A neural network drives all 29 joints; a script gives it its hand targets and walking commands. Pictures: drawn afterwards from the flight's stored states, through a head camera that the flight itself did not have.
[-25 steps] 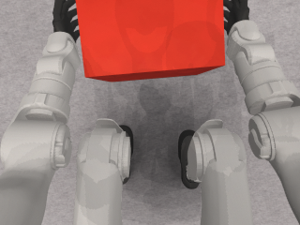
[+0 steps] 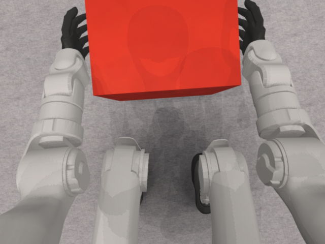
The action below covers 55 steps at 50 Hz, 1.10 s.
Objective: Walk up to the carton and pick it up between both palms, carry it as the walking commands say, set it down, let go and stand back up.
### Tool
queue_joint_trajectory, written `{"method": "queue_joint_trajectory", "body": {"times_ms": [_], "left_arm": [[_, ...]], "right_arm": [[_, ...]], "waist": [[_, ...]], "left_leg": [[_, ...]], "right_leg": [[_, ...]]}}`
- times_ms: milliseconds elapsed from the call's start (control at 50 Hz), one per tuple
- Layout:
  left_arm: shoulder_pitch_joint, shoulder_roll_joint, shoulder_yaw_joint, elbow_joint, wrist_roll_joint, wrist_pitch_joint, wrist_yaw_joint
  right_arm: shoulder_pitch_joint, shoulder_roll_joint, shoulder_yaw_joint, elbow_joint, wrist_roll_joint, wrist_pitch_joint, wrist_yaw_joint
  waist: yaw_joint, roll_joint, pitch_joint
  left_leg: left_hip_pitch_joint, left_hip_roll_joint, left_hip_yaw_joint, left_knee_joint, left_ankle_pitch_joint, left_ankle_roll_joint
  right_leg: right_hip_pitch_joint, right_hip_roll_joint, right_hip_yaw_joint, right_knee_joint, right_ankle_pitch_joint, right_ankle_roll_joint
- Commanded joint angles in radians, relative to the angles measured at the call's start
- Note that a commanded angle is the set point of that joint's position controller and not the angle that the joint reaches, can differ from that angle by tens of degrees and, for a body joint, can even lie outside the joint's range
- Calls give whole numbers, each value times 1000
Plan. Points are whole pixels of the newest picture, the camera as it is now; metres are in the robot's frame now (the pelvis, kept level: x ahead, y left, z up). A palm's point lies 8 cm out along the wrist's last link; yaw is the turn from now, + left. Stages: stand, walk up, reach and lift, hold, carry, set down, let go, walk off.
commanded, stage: reach and lift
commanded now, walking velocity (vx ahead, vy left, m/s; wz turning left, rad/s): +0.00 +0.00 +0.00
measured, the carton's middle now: (163, 55) +0.52 +0.03 -0.18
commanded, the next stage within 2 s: none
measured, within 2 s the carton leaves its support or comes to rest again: neither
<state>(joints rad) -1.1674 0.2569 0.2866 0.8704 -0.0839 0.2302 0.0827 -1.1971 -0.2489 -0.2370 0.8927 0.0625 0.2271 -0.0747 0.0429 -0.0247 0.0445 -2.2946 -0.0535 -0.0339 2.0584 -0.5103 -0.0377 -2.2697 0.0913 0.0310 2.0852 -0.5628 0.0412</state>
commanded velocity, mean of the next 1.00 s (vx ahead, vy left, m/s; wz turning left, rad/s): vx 0.00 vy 0.00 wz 0.00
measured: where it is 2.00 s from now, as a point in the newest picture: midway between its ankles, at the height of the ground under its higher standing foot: (169, 190)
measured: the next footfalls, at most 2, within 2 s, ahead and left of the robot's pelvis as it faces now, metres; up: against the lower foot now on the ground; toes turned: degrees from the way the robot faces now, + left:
none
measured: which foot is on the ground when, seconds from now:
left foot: down 0.00-1.00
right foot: down 0.00-1.00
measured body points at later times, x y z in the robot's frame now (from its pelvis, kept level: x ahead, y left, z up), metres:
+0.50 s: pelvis +0.00 +0.00 +0.05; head +0.30 +0.01 +0.39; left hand +0.50 +0.22 -0.05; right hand +0.53 -0.15 -0.05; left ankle +0.12 +0.12 -0.36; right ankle +0.11 -0.12 -0.36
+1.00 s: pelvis +0.02 +0.00 +0.11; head +0.27 +0.01 +0.48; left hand +0.48 +0.21 +0.03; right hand +0.51 -0.15 +0.03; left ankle +0.12 +0.12 -0.36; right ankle +0.11 -0.12 -0.36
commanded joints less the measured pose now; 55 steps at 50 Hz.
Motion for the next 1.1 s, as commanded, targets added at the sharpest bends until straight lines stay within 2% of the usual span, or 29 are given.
{"method": "queue_joint_trajectory", "body": {"times_ms": [0,100,420,620,1080], "left_arm": [[-651,-952,-412,-236,-86,-9,-268],[-606,-984,-438,-273,-83,14,-277],[-536,-1029,-394,-254,-20,61,-308],[-484,-1065,-402,-269,-10,88,-325],[-327,-1131,-425,-272,7,94,-331]], "right_arm": [[-649,963,387,-233,91,-20,239],[-607,1003,413,-268,91,-1,245],[-536,1035,360,-243,29,39,270],[-486,1081,374,-265,15,67,287],[-332,1126,378,-249,-3,64,301]], "waist": [[31,-7,-1266],[32,-7,-1323],[21,3,-1252],[23,-4,-1292],[13,9,-1232]], "left_leg": [[726,-53,127,-160,312,13],[761,-58,127,-194,346,13],[766,-69,128,-329,258,18],[823,-75,128,-391,262,20],[993,-84,104,-560,290,15]], "right_leg": [[570,53,-114,-191,270,-25],[599,62,-118,-224,300,-22],[608,66,-113,-367,223,-34],[683,69,-108,-436,231,-34],[825,73,-90,-607,252,-36]]}}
